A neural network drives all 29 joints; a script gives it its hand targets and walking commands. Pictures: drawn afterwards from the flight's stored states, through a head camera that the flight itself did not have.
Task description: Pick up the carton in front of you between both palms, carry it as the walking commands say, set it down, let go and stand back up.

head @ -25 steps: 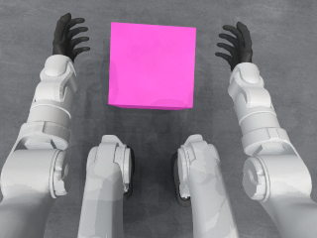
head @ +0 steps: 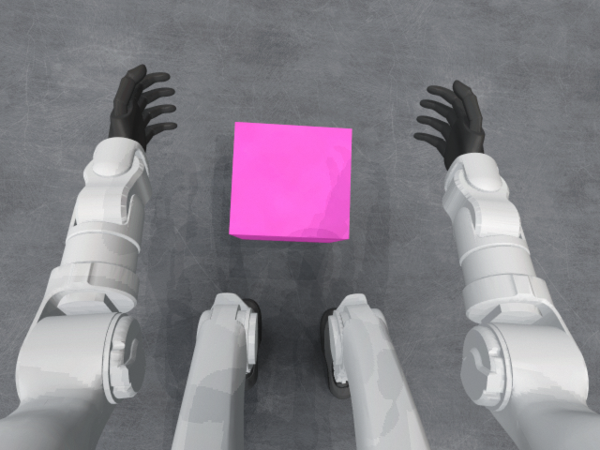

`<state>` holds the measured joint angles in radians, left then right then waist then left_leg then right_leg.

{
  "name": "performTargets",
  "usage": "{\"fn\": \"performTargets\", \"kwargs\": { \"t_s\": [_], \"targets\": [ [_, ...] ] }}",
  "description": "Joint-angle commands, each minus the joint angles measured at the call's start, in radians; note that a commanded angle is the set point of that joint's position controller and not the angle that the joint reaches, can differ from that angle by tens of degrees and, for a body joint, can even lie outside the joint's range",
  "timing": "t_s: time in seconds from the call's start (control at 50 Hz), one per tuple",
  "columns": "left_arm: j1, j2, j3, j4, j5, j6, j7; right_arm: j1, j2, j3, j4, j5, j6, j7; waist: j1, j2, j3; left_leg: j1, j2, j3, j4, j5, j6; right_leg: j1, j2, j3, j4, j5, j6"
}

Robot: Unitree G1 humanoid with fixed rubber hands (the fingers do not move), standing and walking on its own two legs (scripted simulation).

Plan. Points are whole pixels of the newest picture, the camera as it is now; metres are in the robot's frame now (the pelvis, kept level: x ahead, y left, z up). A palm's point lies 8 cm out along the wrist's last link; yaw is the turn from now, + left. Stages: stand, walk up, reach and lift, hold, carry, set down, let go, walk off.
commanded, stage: set down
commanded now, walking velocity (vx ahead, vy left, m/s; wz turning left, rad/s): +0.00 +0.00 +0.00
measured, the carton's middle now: (289, 192) +0.48 +0.01 -0.43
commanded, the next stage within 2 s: let go in 0.20 s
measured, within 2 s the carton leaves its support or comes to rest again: neither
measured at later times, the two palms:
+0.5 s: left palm (48, 172) +0.41 +0.22 +0.02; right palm (550, 176) +0.41 -0.21 +0.02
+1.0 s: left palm out of the picture +0.28 +0.23 +0.14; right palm out of the picture +0.28 -0.23 +0.15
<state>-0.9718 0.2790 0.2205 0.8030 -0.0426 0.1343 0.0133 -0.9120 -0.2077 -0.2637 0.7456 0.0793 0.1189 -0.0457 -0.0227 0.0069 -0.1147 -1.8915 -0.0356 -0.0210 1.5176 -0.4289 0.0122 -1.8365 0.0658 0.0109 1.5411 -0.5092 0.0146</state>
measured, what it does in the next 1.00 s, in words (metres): rises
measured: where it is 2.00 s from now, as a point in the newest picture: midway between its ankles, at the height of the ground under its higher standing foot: (292, 363)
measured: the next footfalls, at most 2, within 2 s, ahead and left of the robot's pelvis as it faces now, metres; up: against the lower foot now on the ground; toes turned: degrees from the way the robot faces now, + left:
none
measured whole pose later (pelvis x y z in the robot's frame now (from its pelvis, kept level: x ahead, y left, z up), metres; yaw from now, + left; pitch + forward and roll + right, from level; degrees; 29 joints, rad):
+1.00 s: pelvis +0.11 -0.01 +0.22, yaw +2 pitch +8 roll +0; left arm 0.19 0.20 0.06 0.48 0.00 0.00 -0.04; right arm 0.22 -0.21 -0.05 0.45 0.01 -0.01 0.06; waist -0.01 -0.01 -0.01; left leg -0.35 -0.03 -0.03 0.45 -0.23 0.01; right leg -0.30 0.03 0.05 0.46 -0.28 -0.01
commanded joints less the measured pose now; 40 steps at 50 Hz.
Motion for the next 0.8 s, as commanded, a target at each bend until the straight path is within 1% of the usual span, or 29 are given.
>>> {"fn": "performTargets", "kwargs": {
  "t_s": [0.0,0.12,0.18,0.24,0.3,0.36,0.42,0.48,0.52,0.6,0.7,0.78],
  "targets": [
    [-0.179,0.085,0.021,-0.092,0.016,-0.026,-0.005,-0.157,-0.099,-0.026,-0.087,-0.015,-0.029,0.014,-0.006,0.045,-0.925,0.787,-0.018,0.02,-0.179,0.296,-0.03,0.375,0.014,-0.069,-0.235,0.267,0.029],
    [-0.146,0.07,0.036,-0.095,0.043,-0.042,-0.013,-0.121,-0.091,-0.044,-0.081,-0.04,-0.048,0.029,-0.007,0.042,-0.914,0.911,-0.014,0.007,-0.3,0.357,-0.028,0.475,0.007,-0.058,-0.362,0.324,0.03],
    [-0.124,0.05,0.04,-0.074,0.055,-0.049,-0.018,-0.101,-0.079,-0.052,-0.057,-0.052,-0.059,0.036,-0.009,0.041,-0.865,0.943,-0.01,-0.002,-0.356,0.363,-0.028,0.499,0.003,-0.051,-0.419,0.33,0.03],
    [-0.075,0.041,0.045,-0.074,0.082,-0.053,-0.016,-0.058,-0.079,-0.048,-0.056,-0.076,-0.065,0.044,-0.003,0.041,-0.872,1.008,-0.007,-0.006,-0.412,0.388,-0.029,0.561,0.0,-0.046,-0.473,0.347,0.03],
    [0.038,0.024,0.04,-0.102,0.116,-0.048,-0.008,0.056,-0.085,-0.035,-0.076,-0.109,-0.065,0.055,-0.001,0.041,-0.908,1.117,-0.007,-0.007,-0.47,0.437,-0.03,0.652,0.002,-0.045,-0.529,0.384,0.029],
    [0.182,0.004,0.026,-0.163,0.141,-0.047,0.003,0.19,-0.092,-0.012,-0.127,-0.141,-0.065,0.069,0.0,0.03,-0.899,1.213,-0.007,-0.008,-0.533,0.468,-0.028,0.764,0.003,-0.039,-0.591,0.414,0.023],
    [0.3,-0.007,0.003,-0.241,0.134,-0.061,0.004,0.3,-0.094,0.018,-0.19,-0.145,-0.075,0.081,-0.002,0.014,-0.829,1.262,-0.005,-0.012,-0.593,0.489,-0.022,0.87,-0.004,-0.024,-0.648,0.449,0.015],
    [0.386,-0.007,-0.02,-0.297,0.11,-0.082,-0.003,0.387,-0.09,0.051,-0.23,-0.123,-0.092,0.09,-0.001,0.007,-0.725,1.293,0.0,-0.02,-0.646,0.496,-0.018,0.954,-0.014,-0.006,-0.703,0.469,0.009],
    [0.457,-0.01,-0.035,-0.308,0.093,-0.098,-0.011,0.457,-0.082,0.071,-0.237,-0.104,-0.106,0.094,0.002,0.007,-0.665,1.321,0.003,-0.025,-0.677,0.51,-0.015,1.002,-0.019,0.005,-0.736,0.49,0.008],
    [0.632,-0.023,-0.064,-0.293,0.074,-0.127,-0.022,0.619,-0.072,0.105,-0.231,-0.081,-0.132,0.099,0.007,0.01,-0.581,1.412,0.009,-0.037,-0.732,0.571,-0.011,1.089,-0.025,0.022,-0.793,0.548,0.008],
    [0.841,-0.025,-0.089,-0.306,0.066,-0.156,-0.03,0.823,-0.068,0.131,-0.244,-0.08,-0.156,0.095,0.008,0.0,-0.463,1.535,0.01,-0.043,-0.821,0.637,-0.008,1.225,-0.029,0.037,-0.882,0.624,0.006],
    [0.966,-0.013,-0.101,-0.342,0.062,-0.175,-0.036,0.954,-0.068,0.151,-0.29,-0.08,-0.17,0.092,0.007,-0.011,-0.353,1.635,0.008,-0.043,-0.908,0.655,-0.005,1.348,-0.032,0.041,-0.968,0.655,0.005]
  ]
}}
